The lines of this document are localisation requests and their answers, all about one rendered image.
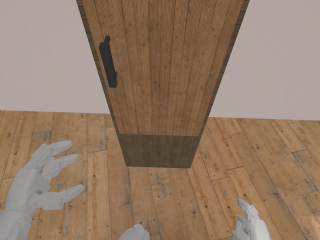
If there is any cupboard door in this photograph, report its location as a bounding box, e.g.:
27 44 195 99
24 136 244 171
82 0 244 137

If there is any left robot shin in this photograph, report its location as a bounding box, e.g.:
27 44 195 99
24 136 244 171
133 224 144 229

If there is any handle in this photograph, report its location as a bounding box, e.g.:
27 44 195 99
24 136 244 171
99 35 118 88

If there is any left robot hand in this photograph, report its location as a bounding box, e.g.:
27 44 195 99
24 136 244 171
5 140 85 216

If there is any robot left thigh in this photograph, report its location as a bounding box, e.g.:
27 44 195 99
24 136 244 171
118 227 150 240

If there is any right robot hand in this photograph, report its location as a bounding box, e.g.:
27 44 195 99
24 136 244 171
232 198 272 240

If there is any left robot forearm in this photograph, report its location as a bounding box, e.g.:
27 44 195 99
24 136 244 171
0 209 33 240

